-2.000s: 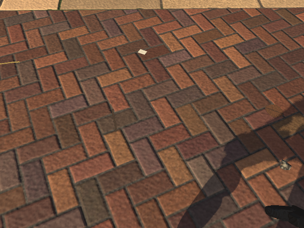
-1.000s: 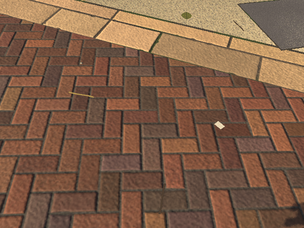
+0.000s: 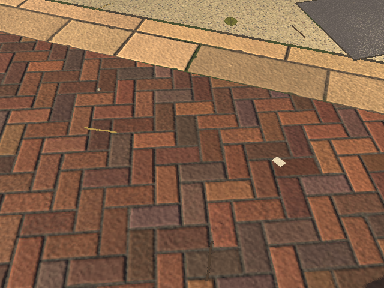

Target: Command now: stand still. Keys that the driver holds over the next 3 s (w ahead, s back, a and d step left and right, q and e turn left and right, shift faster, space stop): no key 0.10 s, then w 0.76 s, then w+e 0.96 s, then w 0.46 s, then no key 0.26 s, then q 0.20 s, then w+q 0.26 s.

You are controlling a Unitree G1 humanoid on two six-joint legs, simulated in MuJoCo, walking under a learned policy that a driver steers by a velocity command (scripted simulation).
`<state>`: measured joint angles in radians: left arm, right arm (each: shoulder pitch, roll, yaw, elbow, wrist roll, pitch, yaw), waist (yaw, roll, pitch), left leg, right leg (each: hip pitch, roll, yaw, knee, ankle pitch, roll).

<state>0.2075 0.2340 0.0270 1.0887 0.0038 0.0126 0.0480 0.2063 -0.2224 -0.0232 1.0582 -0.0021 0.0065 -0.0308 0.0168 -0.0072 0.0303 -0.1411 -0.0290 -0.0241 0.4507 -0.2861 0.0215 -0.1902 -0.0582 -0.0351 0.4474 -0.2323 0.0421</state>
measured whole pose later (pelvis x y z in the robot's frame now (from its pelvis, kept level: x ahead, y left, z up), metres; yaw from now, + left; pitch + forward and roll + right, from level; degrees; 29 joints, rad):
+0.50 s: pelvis +0.09 -0.05 +0.00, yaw +0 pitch +1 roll +1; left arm 0.39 0.21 0.04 1.09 -0.01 -0.11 -0.01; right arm 0.25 -0.25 -0.05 1.03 0.04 -0.08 -0.01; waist 0.03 0.03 -0.02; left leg -0.42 0.01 -0.01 1.11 -0.34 0.07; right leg -0.15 0.01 -0.06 0.46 -0.30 -0.05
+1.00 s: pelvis +0.36 -0.01 -0.01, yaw -3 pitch +0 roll +2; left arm 0.33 0.24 0.05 1.00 -0.04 -0.09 0.02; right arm 0.12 -0.23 -0.06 0.97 0.00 -0.11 0.03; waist 0.00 -0.04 0.05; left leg -0.31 -0.04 0.11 0.44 -0.14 0.06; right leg -0.40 -0.06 0.06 1.24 -0.35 -0.05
